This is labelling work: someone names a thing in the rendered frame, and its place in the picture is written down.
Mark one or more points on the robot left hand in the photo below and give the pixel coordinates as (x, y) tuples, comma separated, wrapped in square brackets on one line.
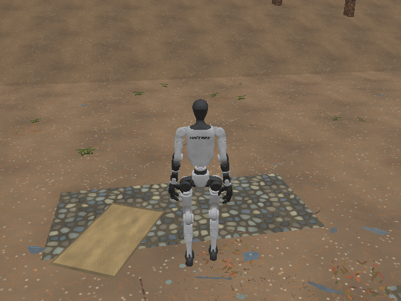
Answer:
[(172, 191)]

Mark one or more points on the left robot upper arm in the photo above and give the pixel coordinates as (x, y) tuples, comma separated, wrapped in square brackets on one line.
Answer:
[(178, 144)]

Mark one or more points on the right robot upper arm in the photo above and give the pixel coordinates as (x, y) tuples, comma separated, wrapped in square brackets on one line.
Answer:
[(222, 146)]

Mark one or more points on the robot right forearm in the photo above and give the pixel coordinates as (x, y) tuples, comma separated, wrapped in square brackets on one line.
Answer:
[(226, 172)]

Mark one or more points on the left robot foot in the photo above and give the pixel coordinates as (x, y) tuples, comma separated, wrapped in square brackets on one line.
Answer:
[(189, 260)]

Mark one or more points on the robot left thigh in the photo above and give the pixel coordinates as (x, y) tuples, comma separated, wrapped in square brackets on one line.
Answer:
[(186, 187)]

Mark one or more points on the robot right hand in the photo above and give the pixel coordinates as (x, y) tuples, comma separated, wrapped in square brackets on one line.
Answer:
[(228, 195)]

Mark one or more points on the robot left forearm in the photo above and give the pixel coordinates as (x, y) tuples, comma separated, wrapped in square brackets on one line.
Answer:
[(174, 171)]

